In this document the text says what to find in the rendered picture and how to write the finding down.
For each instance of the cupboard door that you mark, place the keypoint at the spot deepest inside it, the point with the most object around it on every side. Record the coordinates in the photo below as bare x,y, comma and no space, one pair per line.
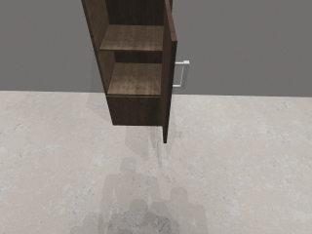
168,67

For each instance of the handle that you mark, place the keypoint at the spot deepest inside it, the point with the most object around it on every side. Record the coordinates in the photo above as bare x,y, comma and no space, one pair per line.
184,74

